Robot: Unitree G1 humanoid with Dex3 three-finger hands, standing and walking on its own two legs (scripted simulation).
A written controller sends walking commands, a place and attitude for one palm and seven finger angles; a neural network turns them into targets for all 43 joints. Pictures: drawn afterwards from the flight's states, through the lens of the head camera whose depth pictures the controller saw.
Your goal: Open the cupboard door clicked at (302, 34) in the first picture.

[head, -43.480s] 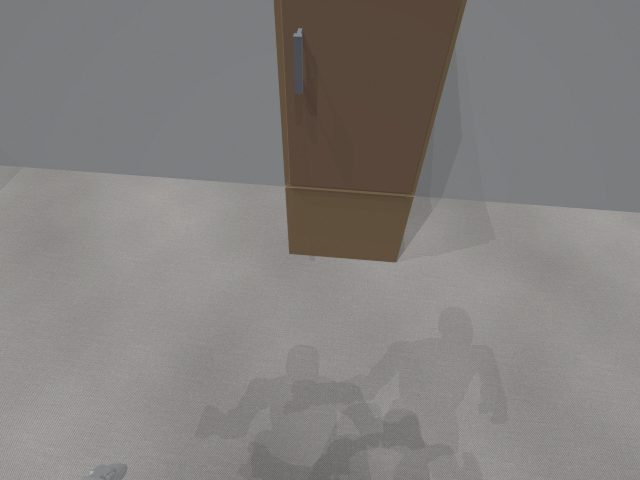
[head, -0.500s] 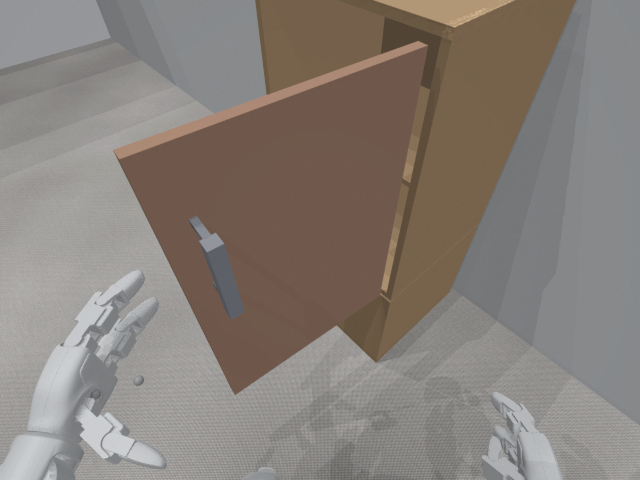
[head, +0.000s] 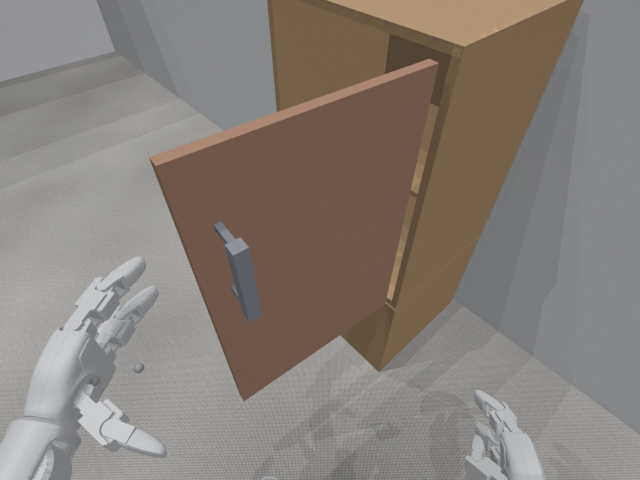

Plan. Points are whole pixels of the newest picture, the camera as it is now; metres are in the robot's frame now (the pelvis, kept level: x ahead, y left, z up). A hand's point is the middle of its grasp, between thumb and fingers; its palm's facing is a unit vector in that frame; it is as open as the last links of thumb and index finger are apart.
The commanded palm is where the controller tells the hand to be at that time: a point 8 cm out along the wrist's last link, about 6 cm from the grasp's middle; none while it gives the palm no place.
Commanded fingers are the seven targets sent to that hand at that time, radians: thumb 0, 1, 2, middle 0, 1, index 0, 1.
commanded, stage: draw the hand back to the body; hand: left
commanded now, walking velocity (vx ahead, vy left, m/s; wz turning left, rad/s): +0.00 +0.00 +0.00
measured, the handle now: (237, 273) +0.34 +0.14 +0.09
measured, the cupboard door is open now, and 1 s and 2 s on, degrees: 84 84 84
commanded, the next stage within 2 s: step back with the hand held close in 1.22 s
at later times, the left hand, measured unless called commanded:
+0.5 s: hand (90, 326) +0.23 +0.24 +0.15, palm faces +0.37 -0.85 -0.38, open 13.2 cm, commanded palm +0.18 +0.28 +0.17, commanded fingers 0.00 0.34 0.66 -0.18 -0.30 -0.18 -0.30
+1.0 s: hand (91, 274) +0.26 +0.24 +0.19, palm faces +0.43 -0.81 -0.41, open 7.8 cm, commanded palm +0.21 +0.28 +0.21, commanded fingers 0.00 0.90 0.90 -0.20 -0.30 -0.20 -0.30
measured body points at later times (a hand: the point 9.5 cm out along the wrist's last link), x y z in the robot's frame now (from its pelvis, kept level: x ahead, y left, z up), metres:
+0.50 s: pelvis +0.02 +0.00 +0.03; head +0.02 -0.01 +0.48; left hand +0.20 +0.29 +0.17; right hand +0.21 -0.22 -0.05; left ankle +0.05 +0.13 -0.70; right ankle -0.04 -0.14 -0.70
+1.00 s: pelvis +0.05 -0.02 +0.04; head +0.04 -0.04 +0.49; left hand +0.23 +0.28 +0.21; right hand +0.24 -0.24 -0.05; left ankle +0.05 +0.13 -0.70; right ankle -0.04 -0.14 -0.70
